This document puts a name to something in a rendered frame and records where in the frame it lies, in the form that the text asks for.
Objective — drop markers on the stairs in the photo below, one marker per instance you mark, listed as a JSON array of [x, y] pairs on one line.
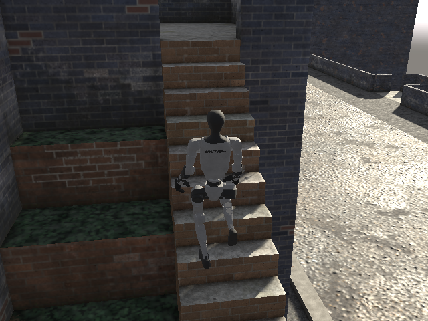
[[242, 283]]

